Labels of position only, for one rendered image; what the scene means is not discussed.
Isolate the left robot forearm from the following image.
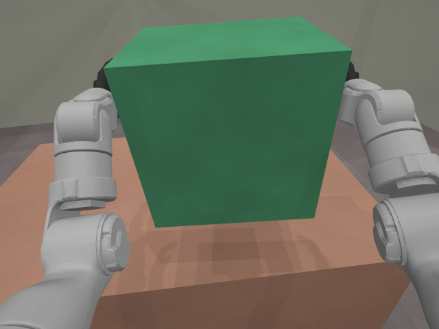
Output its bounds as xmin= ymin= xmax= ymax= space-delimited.
xmin=40 ymin=88 xmax=118 ymax=272

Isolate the carton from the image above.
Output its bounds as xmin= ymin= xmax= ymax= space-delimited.
xmin=103 ymin=16 xmax=353 ymax=228

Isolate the robot left upper arm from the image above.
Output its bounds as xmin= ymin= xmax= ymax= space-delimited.
xmin=0 ymin=212 xmax=130 ymax=329

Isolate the pedestal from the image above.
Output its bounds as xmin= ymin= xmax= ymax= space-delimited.
xmin=0 ymin=137 xmax=411 ymax=329

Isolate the robot right upper arm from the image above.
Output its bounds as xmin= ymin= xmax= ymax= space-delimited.
xmin=372 ymin=193 xmax=439 ymax=329

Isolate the robot right hand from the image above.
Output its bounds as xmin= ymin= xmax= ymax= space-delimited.
xmin=346 ymin=61 xmax=359 ymax=82

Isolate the right robot forearm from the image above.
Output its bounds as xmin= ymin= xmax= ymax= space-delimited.
xmin=338 ymin=79 xmax=439 ymax=198

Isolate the robot left hand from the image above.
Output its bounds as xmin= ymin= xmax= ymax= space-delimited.
xmin=93 ymin=58 xmax=119 ymax=118

